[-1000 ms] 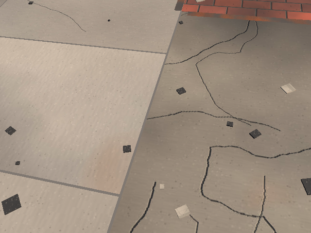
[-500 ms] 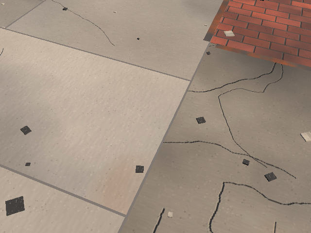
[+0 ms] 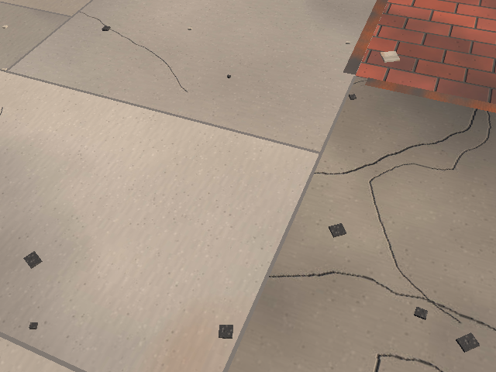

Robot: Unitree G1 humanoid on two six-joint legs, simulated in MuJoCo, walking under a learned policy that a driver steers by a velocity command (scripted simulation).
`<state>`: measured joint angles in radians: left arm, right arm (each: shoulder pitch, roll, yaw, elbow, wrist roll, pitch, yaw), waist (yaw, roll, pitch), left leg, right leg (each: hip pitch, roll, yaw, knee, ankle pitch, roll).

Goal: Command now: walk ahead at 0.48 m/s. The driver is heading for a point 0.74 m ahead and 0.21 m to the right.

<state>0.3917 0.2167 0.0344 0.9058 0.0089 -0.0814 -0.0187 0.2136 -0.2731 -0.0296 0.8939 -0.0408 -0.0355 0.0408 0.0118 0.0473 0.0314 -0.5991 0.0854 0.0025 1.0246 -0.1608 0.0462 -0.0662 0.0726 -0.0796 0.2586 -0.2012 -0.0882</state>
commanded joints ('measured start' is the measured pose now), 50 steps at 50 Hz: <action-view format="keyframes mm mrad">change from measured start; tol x32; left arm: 1 42 119 21 -14 -5 -16 3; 35 -397 41 -2 -136 23 52 -32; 50 -99 173 65 -38 -13 18 20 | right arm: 1 -96 -31 1 -76 0 -5 5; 9 -253 -33 11 -128 11 -19 -3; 14 284 -235 -68 12 -36 -42 -49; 50 55 -38 -24 -80 -11 -10 -32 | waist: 1 0 -103 59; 15 -127 115 -371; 19 -3 -1 2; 50 -42 -35 -31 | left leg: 1 -103 12 35 -120 95 -26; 12 351 -142 102 -544 37 97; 15 938 340 -726 -719 -102 313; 21 406 150 -154 -888 66 141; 39 750 172 229 -496 1000 67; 41 499 141 244 -22 664 33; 42 35 -66 221 355 -273 -26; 50 21 21 -18 83 -131 -86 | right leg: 1 4 -239 143 -140 354 -103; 12 173 -264 69 262 907 -47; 15 -493 10 94 1076 -331 9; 16 -566 -67 150 1088 -240 -6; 31 -583 -153 27 510 239 45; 40 -201 24 -80 286 -38 -123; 43 379 -413 817 44 -16 -377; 50 -84 -205 339 -29 425 -219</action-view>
